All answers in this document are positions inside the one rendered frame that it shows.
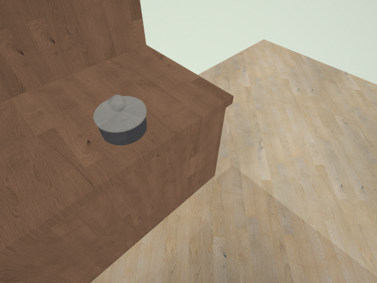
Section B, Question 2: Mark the knob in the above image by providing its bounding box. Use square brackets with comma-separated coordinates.
[109, 95, 126, 111]

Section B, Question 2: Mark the table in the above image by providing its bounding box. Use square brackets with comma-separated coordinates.
[0, 0, 234, 283]

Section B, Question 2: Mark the lid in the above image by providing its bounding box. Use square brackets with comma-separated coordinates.
[94, 96, 147, 133]

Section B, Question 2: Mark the pot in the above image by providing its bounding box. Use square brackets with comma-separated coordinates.
[99, 117, 147, 146]

